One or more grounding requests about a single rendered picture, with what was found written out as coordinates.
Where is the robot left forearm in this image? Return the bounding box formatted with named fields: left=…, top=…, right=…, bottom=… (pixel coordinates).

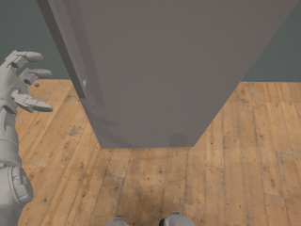
left=0, top=99, right=22, bottom=169

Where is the left robot upper arm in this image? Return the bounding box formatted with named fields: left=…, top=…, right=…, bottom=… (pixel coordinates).
left=0, top=166, right=34, bottom=226

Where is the fridge door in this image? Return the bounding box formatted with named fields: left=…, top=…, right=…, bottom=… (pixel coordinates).
left=36, top=0, right=299, bottom=149

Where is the left robot hand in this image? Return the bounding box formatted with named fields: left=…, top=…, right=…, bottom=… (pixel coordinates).
left=0, top=50, right=54, bottom=113

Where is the robot right shin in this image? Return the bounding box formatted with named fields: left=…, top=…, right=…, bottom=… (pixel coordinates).
left=169, top=211, right=180, bottom=216

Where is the handle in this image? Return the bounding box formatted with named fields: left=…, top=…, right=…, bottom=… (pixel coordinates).
left=36, top=0, right=87, bottom=99

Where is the robot right thigh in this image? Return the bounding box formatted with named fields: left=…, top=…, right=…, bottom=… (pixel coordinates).
left=164, top=214, right=196, bottom=226

